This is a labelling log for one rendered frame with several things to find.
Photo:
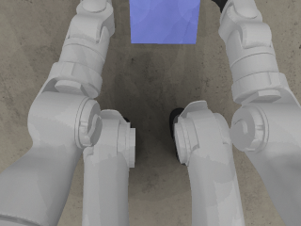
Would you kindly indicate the robot right forearm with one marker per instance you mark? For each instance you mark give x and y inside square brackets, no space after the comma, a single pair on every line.
[252,58]

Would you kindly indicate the robot right upper arm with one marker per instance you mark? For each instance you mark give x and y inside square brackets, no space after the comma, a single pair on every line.
[270,136]

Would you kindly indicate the carton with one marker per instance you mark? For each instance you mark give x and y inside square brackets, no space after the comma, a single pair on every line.
[164,21]

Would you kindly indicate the robot left upper arm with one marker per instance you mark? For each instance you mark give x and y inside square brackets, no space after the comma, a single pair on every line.
[35,188]

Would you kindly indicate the right robot hand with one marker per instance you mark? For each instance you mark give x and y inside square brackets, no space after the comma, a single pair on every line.
[221,4]

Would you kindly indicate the robot left forearm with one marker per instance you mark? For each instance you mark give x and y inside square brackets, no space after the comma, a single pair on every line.
[84,51]

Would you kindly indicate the right robot thigh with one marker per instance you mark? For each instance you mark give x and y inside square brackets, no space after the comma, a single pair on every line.
[216,199]

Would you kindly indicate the robot left shin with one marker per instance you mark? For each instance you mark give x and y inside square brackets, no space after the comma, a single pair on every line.
[107,114]

